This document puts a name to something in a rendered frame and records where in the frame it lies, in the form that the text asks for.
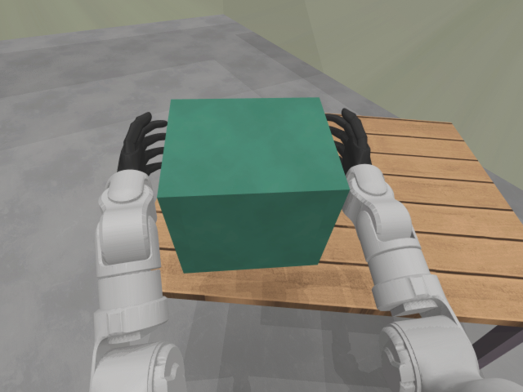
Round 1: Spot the robot left hand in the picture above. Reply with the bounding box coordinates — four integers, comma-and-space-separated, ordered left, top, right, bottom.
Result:
117, 112, 168, 176

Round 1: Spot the left robot forearm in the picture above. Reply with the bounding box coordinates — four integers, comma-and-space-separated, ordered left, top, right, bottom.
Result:
89, 170, 169, 392

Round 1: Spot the right robot upper arm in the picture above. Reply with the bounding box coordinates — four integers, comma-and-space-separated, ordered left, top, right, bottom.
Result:
379, 315, 523, 392

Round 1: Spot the carton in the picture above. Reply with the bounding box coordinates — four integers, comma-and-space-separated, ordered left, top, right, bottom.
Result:
157, 97, 350, 274

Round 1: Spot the robot right hand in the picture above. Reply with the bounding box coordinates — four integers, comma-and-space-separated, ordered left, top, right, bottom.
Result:
325, 108, 372, 175

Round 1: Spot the table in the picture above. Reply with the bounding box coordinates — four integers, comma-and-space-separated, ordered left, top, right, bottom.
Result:
152, 113, 523, 370

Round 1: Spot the right robot forearm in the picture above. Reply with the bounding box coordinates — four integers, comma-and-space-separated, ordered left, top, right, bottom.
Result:
342, 164, 480, 374

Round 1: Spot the left robot upper arm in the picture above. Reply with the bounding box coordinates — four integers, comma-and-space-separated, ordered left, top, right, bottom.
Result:
91, 341, 187, 392

